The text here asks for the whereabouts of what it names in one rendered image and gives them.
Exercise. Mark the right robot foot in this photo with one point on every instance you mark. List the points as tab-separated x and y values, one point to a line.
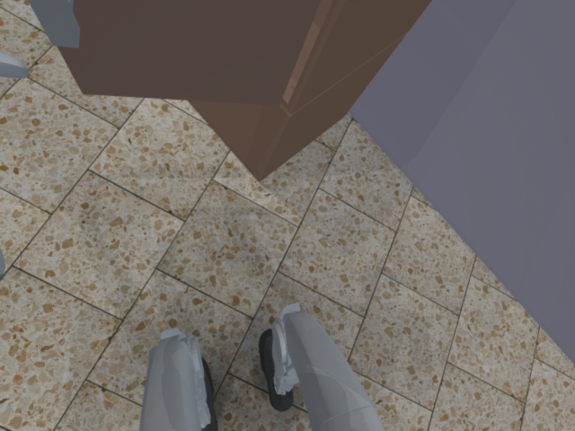
283	401

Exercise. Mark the left robot hand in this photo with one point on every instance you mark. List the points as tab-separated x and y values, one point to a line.
12	67

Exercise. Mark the robot left shin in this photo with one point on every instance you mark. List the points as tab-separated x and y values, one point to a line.
201	395

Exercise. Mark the cupboard door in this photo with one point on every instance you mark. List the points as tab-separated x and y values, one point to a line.
237	51

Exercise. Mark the handle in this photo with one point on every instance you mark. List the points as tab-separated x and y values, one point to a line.
58	21

